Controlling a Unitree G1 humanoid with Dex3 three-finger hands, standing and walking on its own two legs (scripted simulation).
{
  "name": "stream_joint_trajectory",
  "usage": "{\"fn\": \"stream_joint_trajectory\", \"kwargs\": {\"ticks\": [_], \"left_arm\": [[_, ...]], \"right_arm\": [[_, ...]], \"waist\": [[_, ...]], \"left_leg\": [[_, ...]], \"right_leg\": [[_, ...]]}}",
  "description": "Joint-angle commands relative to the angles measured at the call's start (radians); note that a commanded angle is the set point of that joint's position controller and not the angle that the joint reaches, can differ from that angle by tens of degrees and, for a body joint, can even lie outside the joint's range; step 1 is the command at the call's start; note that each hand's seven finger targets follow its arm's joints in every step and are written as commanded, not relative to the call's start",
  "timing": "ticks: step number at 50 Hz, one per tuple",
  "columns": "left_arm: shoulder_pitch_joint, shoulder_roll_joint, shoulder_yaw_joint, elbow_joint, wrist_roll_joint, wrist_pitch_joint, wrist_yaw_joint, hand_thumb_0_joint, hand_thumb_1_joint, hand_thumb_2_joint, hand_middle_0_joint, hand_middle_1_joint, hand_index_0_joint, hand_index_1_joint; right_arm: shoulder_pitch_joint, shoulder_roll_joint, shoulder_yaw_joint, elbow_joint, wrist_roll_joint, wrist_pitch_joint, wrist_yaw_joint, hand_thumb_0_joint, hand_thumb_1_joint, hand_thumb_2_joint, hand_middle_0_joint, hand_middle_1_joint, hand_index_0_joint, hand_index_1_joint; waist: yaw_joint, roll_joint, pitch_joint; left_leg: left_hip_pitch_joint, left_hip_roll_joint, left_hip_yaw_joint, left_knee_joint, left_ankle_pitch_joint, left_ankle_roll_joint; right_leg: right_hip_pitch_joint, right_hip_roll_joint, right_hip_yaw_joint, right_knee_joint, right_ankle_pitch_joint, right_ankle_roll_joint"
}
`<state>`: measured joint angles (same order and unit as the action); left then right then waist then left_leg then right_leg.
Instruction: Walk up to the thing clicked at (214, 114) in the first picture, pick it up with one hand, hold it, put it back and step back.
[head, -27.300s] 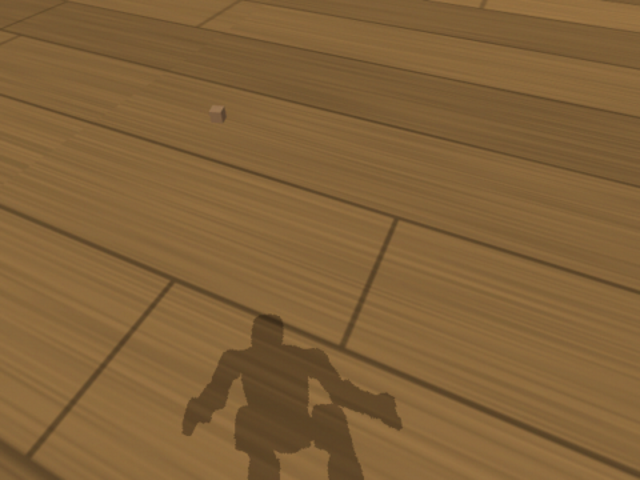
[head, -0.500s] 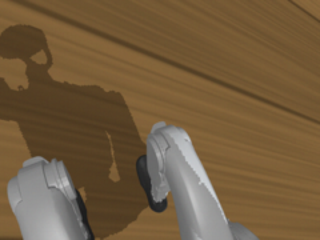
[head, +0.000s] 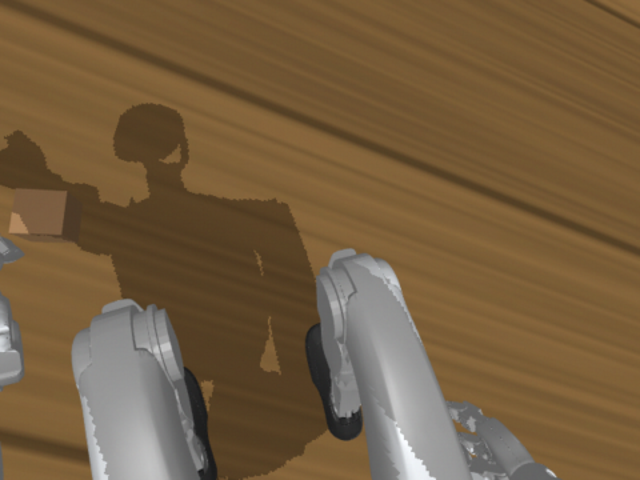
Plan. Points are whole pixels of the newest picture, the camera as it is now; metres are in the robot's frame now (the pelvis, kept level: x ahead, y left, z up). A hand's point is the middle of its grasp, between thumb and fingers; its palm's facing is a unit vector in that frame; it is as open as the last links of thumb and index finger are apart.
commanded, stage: close in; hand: left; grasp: from above
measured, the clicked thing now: (48, 217) +0.50 +0.30 -0.30
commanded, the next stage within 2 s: home in 0.10 s
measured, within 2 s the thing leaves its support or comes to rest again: neither
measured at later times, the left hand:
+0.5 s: hand (15, 228) +0.46 +0.31 -0.20, palm faces -0.40 -0.19 -0.90, open 11.6 cm
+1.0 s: hand out of the picture +0.31 +0.25 +0.03, palm faces -0.17 -0.82 -0.55, open 7.5 cm
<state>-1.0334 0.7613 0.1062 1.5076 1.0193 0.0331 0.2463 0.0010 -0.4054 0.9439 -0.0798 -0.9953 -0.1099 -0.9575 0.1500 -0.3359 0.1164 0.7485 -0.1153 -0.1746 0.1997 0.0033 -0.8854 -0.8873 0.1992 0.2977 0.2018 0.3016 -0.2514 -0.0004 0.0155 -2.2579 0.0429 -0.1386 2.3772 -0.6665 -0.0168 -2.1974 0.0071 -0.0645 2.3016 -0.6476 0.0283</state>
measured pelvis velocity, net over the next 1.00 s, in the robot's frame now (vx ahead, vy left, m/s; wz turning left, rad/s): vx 0.01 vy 0.00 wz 0.06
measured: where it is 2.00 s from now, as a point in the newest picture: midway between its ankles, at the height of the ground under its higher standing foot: (269, 426)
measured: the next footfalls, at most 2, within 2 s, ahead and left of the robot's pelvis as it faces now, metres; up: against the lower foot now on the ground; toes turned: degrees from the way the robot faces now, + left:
none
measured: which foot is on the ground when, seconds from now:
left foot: down 0.00-1.00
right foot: down 0.00-1.00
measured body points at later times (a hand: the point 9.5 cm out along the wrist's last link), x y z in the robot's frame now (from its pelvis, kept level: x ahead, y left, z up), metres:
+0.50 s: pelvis +0.01 +0.01 -0.02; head +0.27 +0.09 +0.34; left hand +0.47 +0.31 -0.15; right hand +0.08 -0.27 -0.11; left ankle +0.09 +0.13 -0.31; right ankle +0.11 -0.12 -0.30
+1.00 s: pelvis +0.01 +0.00 +0.14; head +0.19 +0.04 +0.55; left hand +0.32 +0.30 +0.06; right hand +0.22 -0.24 +0.02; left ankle +0.08 +0.13 -0.31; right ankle +0.11 -0.12 -0.30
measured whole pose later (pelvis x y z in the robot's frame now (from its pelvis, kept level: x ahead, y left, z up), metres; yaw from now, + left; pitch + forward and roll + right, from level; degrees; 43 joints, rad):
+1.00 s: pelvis +0.01 +0.00 +0.14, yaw +3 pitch +33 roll -5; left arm -0.16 0.42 0.08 0.37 0.30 0.10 0.00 0.01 0.88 0.90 -0.21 -0.31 -0.21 -0.30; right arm 0.08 -0.27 -0.02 0.57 0.02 -0.04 0.04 0.01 -0.91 -0.90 0.20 0.30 0.20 0.30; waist -0.05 0.03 -0.18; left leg -1.87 0.04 -0.08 1.94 -0.65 -0.01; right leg -1.82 -0.02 -0.05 1.89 -0.65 0.02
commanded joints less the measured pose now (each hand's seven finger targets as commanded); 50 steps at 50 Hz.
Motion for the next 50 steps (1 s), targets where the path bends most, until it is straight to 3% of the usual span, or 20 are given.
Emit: {"fn": "stream_joint_trajectory", "kwargs": {"ticks": [1, 3, 6, 8, 11, 13, 16, 19, 23, 28, 30, 32, 33, 34, 35, 37, 38, 42, 45, 50], "left_arm": [[-0.234, 0.326, 0.022, -0.184, 0.064, -0.124, 0.034, 0.0, -0.413, 0.922, -0.067, -0.985, -0.1, -0.947], [-0.196, 0.339, 0.038, -0.253, 0.08, -0.17, 0.038, 0.0, -0.333, 0.976, -0.146, -0.902, -0.179, -0.864], [-0.148, 0.375, 0.07, -0.395, 0.103, -0.222, 0.041, 0.0, -0.439, 0.934, -0.087, -0.895, -0.076, -0.905], [-0.101, 0.328, 0.048, -0.401, 0.117, -0.241, 0.042, 0.0, -0.443, 0.935, -0.083, -0.89, -0.072, -0.9], [-0.112, 0.348, 0.066, -0.442, 0.13, -0.268, 0.064, 0.0, -0.44, 0.941, -0.082, -0.863, -0.066, -0.876], [-0.126, 0.328, 0.049, -0.427, 0.146, -0.28, 0.08, 0.0, -0.28, 0.879, -0.226, -0.703, -0.209, -0.716], [-0.11, 0.359, 0.089, -0.429, 0.137, -0.289, 0.111, 0.0, -0.04, 0.87, -0.217, -0.479, -0.204, -0.49], [-0.063, 0.32, 0.082, -0.46, 0.115, -0.271, 0.117, 0.0, 0.2, 0.825, -0.201, -0.404, -0.193, -0.411], [0.006, 0.294, 0.106, -0.566, 0.035, -0.23, 0.097, 0.0, 0.52, 0.839, -0.198, -0.359, -0.193, -0.363], [0.122, 0.14, 0.064, -0.75, -0.128, -0.163, 0.01, 0.0, 0.716, 0.854, -0.196, -0.321, -0.193, -0.323], [0.225, 0.157, 0.117, -0.746, -0.195, -0.124, -0.027, 0.0, 0.794, 0.857, -0.193, -0.299, -0.193, -0.299], [0.289, 0.078, 0.088, -0.807, -0.265, -0.092, -0.079, 0.0, 0.863, 0.884, -0.197, -0.3, -0.197, -0.3], [0.322, -0.016, 0.019, -0.866, -0.304, -0.078, -0.112, 0.0, 0.874, 0.889, -0.198, -0.3, -0.198, -0.3], [0.389, 0.038, 0.075, -0.877, -0.343, -0.059, -0.132, 0.0, 0.891, 0.896, -0.199, -0.301, -0.199, -0.301], [0.438, 0.036, 0.083, -0.888, -0.386, -0.041, -0.151, 0.0, 0.899, 0.9, -0.2, -0.302, -0.2, -0.301], [0.444, -0.086, -0.009, -1.074, -0.47, -0.034, -0.206, 0.0, 0.9, 0.9, -0.2, -0.302, -0.2, -0.301], [0.524, -0.03, 0.056, -1.026, -0.494, -0.017, -0.214, 0.0, 0.9, 0.901, -0.2, -0.302, -0.2, -0.301], [0.544, -0.119, 0.017, -1.246, -0.622, -0.012, -0.234, 0.0, 0.9, 0.901, -0.2, -0.302, -0.2, -0.301], [0.636, -0.11, 0.07, -1.303, -0.692, 0.006, -0.221, 0.0, 0.899, 0.9, -0.2, -0.302, -0.2, -0.302], [0.8, -0.184, 0.068, -1.404, -0.805, 0.077, -0.204, 0.0, 0.862, 0.88, -0.196, -0.297, -0.197, -0.296]], "right_arm": [[0.199, -0.213, -0.063, -0.014, -0.005, 0.021, -0.027, 0.0, -0.878, -0.884, 0.201, 0.3, 0.201, 0.3], [0.212, -0.224, -0.073, -0.01, -0.008, 0.036, -0.037, 0.0, -0.887, -0.894, 0.199, 0.299, 0.198, 0.299], [0.213, -0.239, -0.105, -0.02, -0.011, 0.062, -0.054, 0.0, -0.859, -0.878, 0.202, 0.3, 0.202, 0.3], [0.215, -0.234, -0.113, -0.02, -0.02, 0.076, -0.057, 0.0, -0.858, -0.878, 0.202, 0.3, 0.201, 0.3], [0.226, -0.256, -0.119, -0.029, -0.028, 0.093, -0.068, 0.0, -0.853, -0.875, 0.202, 0.299, 0.201, 0.299], [0.231, -0.25, -0.108, -0.034, -0.038, 0.101, -0.068, 0.0, -0.891, -0.896, 0.199, 0.299, 0.198, 0.299], [0.236, -0.243, -0.105, -0.023, -0.045, 0.107, -0.071, 0.0, -0.894, -0.897, 0.199, 0.299, 0.199, 0.299], [0.234, -0.234, -0.12, -0.037, -0.044, 0.104, -0.065, 0.0, -0.897, -0.897, 0.199, 0.299, 0.199, 0.299], [0.237, -0.239, -0.168, -0.058, -0.023, 0.105, -0.06, 0.0, -0.899, -0.898, 0.199, 0.299, 0.199, 0.299], [0.221, -0.202, -0.202, -0.104, 0.027, 0.114, -0.05, 0.0, -0.9, -0.899, 0.199, 0.299, 0.199, 0.299], [0.23, -0.2, -0.217, -0.089, 0.048, 0.126, -0.055, 0.0, -0.901, -0.899, 0.199, 0.299, 0.199, 0.299], [0.204, -0.182, -0.222, -0.113, 0.065, 0.137, -0.063, 0.0, -0.901, -0.899, 0.2, 0.299, 0.2, 0.299], [0.181, -0.166, -0.219, -0.148, 0.072, 0.137, -0.066, 0.0, -0.901, -0.899, 0.199, 0.299, 0.2, 0.299], [0.182, -0.176, -0.224, -0.143, 0.078, 0.141, -0.074, 0.0, -0.901, -0.899, 0.199, 0.299, 0.2, 0.299], [0.175, -0.174, -0.226, -0.148, 0.086, 0.148, -0.08, 0.0, -0.901, -0.899, 0.199, 0.299, 0.2, 0.299], [0.117, -0.15, -0.222, -0.2, 0.1, 0.14, -0.09, 0.0, -0.902, -0.899, 0.199, 0.299, 0.199, 0.299], [0.123, -0.158, -0.23, -0.18, 0.103, 0.14, -0.099, 0.0, -0.902, -0.899, 0.199, 0.299, 0.199, 0.299], [0.07, -0.125, -0.218, -0.232, 0.125, 0.123, -0.13, 0.0, -0.902, -0.899, 0.199, 0.299, 0.199, 0.299], [0.015, -0.117, -0.209, -0.277, 0.14, 0.104, -0.16, 0.0, -0.901, -0.899, 0.199, 0.299, 0.2, 0.299], [-0.006, -0.094, -0.206, -0.304, 0.149, 0.086, -0.203, 0.0, -0.901, -0.899, 0.199, 0.299, 0.199, 0.299]], "waist": [[0.005, 0.207, -0.659], [0.016, 0.243, -0.698], [0.032, 0.317, -0.741], [0.018, 0.333, -0.732], [0.011, 0.326, -0.702], [-0.009, 0.328, -0.695], [0.014, 0.353, -0.703], [0.036, 0.385, -0.75], [0.085, 0.415, -0.834], [0.129, 0.401, -0.941], [0.143, 0.313, -0.904], [0.14, 0.243, -0.867], [0.129, 0.208, -0.839], [0.145, 0.163, -0.812], [0.15, 0.119, -0.779], [0.151, 0.141, -0.792], [0.162, 0.122, -0.755], [0.162, 0.155, -0.729], [0.186, 0.145, -0.708], [0.192, 0.134, -0.748]], "left_leg": [[0.355, -0.022, 0.112, -0.169, 0.135, 0.026], [0.401, -0.019, 0.109, -0.161, 0.169, 0.022], [0.463, -0.016, 0.1, -0.162, 0.19, 0.015], [0.479, -0.011, 0.087, -0.161, 0.211, 0.01], [0.501, -0.016, 0.067, -0.145, 0.24, 0.013], [0.51, -0.013, 0.059, -0.131, 0.248, 0.016], [0.512, -0.015, 0.059, -0.139, 0.219, 0.014], [0.542, -0.014, 0.063, -0.167, 0.209, 0.014], [0.599, -0.017, 0.069, -0.232, 0.217, 0.014], [0.673, -0.019, 0.081, -0.314, 0.309, 0.024], [0.631, -0.022, 0.088, -0.34, 0.284, 0.039], [0.585, -0.026, 0.094, -0.374, 0.224, 0.051], [0.568, -0.027, 0.096, -0.398, 0.198, 0.056], [0.546, -0.026, 0.094, -0.421, 0.161, 0.061], [0.522, -0.027, 0.094, -0.444, 0.118, 0.066], [0.571, -0.023, 0.077, -0.509, 0.068, 0.063], [0.591, -0.016, 0.066, -0.537, 0.039, 0.062], [0.686, -0.009, 0.039, -0.653, -0.051, 0.056], [0.756, -0.007, 0.023, -0.721, -0.049, 0.053], [0.901, -0.018, 0.05, -0.807, 0.05, 0.046]], "right_leg": [[0.385, 0.044, -0.069, -0.228, 0.091, -0.048], [0.38, 0.04, -0.09, -0.213, 0.145, -0.048], [0.34, 0.035, -0.104, -0.194, 0.17, -0.057], [0.313, 0.037, -0.114, -0.171, 0.19, -0.06], [0.259, 0.03, -0.133, -0.165, 0.202, -0.065], [0.25, 0.031, -0.137, -0.158, 0.211, -0.062], [0.234, 0.029, -0.14, -0.149, 0.181, -0.065], [0.239, 0.026, -0.134, -0.16, 0.177, -0.068], [0.259, 0.022, -0.121, -0.185, 0.189, -0.072], [0.362, 0.018, -0.092, -0.237, 0.286, -0.063], [0.412, 0.021, -0.076, -0.282, 0.282, -0.058], [0.449, 0.023, -0.059, -0.332, 0.25, -0.055], [0.468, 0.025, -0.056, -0.366, 0.24, -0.053], [0.499, 0.026, -0.048, -0.391, 0.209, -0.051], [0.517, 0.027, -0.041, -0.424, 0.177, -0.048], [0.53, 0.024, -0.036, -0.457, 0.144, -0.049], [0.526, 0.025, -0.034, -0.477, 0.12, -0.047], [0.555, 0.02, -0.025, -0.552, 0.064, -0.05], [0.603, 0.017, -0.021, -0.594, 0.063, -0.05], [0.755, 0.008, 0.004, -0.72, 0.109, -0.051]]}}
